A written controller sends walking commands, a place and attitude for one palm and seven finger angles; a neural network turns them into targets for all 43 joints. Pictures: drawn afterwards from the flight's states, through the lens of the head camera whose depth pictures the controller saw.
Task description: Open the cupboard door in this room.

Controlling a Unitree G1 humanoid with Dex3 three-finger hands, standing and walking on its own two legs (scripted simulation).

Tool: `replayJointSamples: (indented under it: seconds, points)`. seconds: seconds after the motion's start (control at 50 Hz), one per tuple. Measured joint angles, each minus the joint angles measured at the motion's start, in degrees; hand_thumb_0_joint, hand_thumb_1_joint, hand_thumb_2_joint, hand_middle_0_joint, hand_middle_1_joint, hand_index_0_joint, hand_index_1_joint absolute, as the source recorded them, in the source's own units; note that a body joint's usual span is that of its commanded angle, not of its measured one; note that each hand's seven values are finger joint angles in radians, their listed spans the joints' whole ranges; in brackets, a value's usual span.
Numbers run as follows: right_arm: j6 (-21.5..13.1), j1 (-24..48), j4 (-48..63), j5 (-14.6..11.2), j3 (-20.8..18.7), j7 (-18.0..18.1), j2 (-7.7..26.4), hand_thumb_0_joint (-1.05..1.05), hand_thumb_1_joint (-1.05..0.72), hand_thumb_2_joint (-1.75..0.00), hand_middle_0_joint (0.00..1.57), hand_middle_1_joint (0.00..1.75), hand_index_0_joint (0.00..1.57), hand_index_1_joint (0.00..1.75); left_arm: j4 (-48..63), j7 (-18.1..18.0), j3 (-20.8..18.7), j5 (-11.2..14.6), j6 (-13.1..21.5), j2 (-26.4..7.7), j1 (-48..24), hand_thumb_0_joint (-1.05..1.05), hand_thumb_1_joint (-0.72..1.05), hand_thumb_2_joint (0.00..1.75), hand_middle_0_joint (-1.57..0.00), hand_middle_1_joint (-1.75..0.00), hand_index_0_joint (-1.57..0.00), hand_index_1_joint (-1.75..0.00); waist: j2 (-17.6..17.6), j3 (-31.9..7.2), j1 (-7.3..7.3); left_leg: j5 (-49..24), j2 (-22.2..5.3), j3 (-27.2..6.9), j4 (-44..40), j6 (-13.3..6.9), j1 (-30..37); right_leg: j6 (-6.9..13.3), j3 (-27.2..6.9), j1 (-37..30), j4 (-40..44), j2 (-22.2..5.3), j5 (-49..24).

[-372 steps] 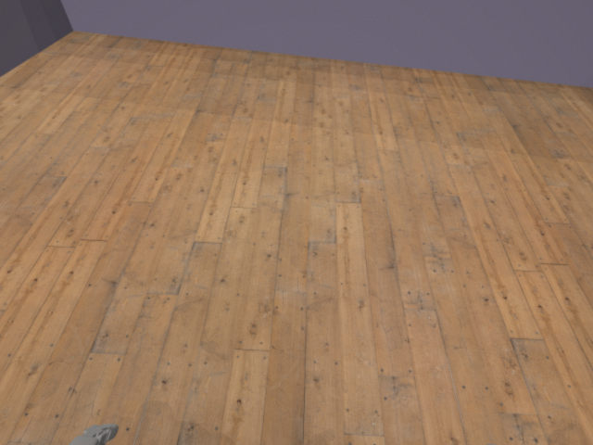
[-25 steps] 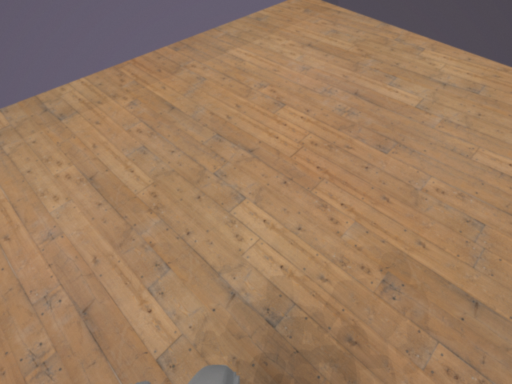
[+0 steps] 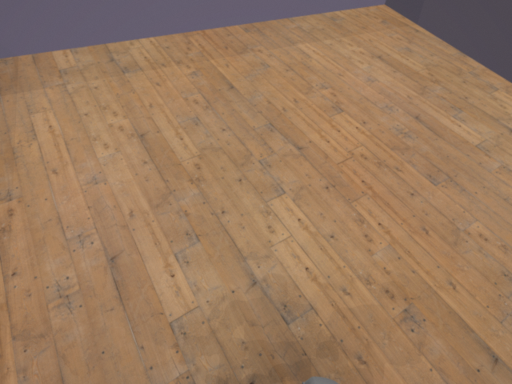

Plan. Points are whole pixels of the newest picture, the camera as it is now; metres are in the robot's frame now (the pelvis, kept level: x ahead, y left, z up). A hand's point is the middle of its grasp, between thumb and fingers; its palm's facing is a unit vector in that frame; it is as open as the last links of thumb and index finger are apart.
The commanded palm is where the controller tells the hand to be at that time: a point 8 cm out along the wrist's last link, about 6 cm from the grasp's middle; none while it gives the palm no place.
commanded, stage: turn or walk to find it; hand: left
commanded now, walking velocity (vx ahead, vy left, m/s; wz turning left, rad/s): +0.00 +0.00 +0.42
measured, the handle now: out of the picture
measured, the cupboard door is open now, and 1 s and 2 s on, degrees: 0 0 0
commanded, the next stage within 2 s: none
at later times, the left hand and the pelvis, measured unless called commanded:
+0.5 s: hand out of the picture +0.00 +0.14 -0.15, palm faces +0.25 -0.93 -0.26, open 7.3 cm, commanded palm none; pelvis -0.02 -0.06 +0.00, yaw +14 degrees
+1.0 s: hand out of the picture -0.09 +0.20 -0.17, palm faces +0.46 -0.85 -0.26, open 7.3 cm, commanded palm none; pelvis -0.06 -0.03 +0.00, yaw +25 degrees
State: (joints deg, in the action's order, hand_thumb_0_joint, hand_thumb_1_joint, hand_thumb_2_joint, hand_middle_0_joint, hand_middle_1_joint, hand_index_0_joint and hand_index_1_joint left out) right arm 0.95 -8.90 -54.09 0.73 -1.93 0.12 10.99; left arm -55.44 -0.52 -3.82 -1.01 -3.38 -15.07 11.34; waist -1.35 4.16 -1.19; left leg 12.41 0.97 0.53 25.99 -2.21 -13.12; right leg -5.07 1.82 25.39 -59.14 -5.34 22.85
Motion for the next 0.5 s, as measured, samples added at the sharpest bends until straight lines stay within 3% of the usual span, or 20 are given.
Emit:
replayJointSamples:
  seconds: [0.14,0.2,0.22,0.28,0.36,0.42,0.5]
  points:
    - [0.75,-2.1,-0.14,0.46,-0.84,-0.2,0.5,0.0,-0.91,-0.9,0.21,0.3,0.2,0.3,2.41,-0.19,0.64,0.3,0.45,1.87,-2.97,0.01,0.91,0.89,-0.2,-0.3,-0.2,-0.3,1.99,-0.41,2.16,-1.19,1.14,-3.25,0.69,1.13,-2.22,0.51,-0.45,-4.45,12.22,2.2,1.84]
    - [1.29,-3.4,-0.44,0.33,-1.4,-0.31,1.13,0.0,-0.91,-0.9,0.21,0.3,0.2,0.3,3.74,-0.15,1.18,0.49,1.53,2.79,-3.45,0.0,0.91,0.89,-0.2,-0.3,-0.2,-0.3,2.8,-0.78,2.63,-0.65,1.85,-4.75,3.28,2.34,-4.41,1.13,0.15,-9.3,24.01,3.28,-3.64]
    - [1.48,-3.81,-0.57,0.1,-1.66,-0.39,1.57,0.0,-0.91,-0.9,0.21,0.3,0.2,0.3,4.02,-0.24,1.34,0.31,2.1,3.27,-3.42,0.0,0.91,0.89,-0.2,-0.3,-0.2,-0.3,3.54,-0.87,2.55,0.11,1.79,-5.31,5.26,2.78,-5.59,2.4,0.71,-10.34,26.75,3.63,-5.15]
    - [2.81,-4.48,-1.34,0.21,-2.58,-0.45,2.63,0.0,-0.91,-0.9,0.21,0.3,0.2,0.3,4.62,-0.36,2.07,-0.06,2.65,4.87,-2.66,0.0,0.91,0.89,-0.2,-0.3,-0.2,-0.3,4.88,-0.68,2.67,11.52,2.36,-5.35,20.3,3.39,-11.01,6.36,2.81,-10.5,25.99,3.43,-5.03]
    - [3.31,-5.26,-2.12,0.47,-3.19,-0.97,3.65,0.0,-0.91,-0.9,0.2,0.3,0.2,0.3,4.0,-0.47,2.46,0.03,2.52,5.99,-0.9,0.0,0.91,0.89,-0.2,-0.3,-0.21,-0.3,4.88,-0.64,2.9,9.09,0.82,-3.32,37.59,4.67,-15.82,7.17,4.93,-12.81,29.47,2.4,-6.53]
    - [3.36,-5.84,-2.78,0.44,-3.22,-1.04,3.88,0.0,-0.91,-0.9,0.2,0.29,0.2,0.3,3.15,-0.57,2.53,-0.03,2.75,6.35,0.04,0.0,0.91,0.89,-0.2,-0.3,-0.21,-0.3,4.43,-0.53,2.96,7.45,-1.06,-2.69,40.54,5.9,-15.84,7.25,6.77,-13.83,30.87,1.69,-7.1]
    - [3.82,-5.57,-3.73,0.33,-2.95,-0.95,3.74,0.0,-0.91,-0.9,0.2,0.29,0.2,0.3,2.16,-0.65,2.29,-0.31,2.95,6.19,1.13,0.0,0.91,0.89,-0.2,-0.3,-0.21,-0.3,3.36,-0.24,2.22,9.61,-2.88,-1.74,36.02,6.74,-13.05,7.15,8.86,-13.96,30.89,0.48,-6.94]
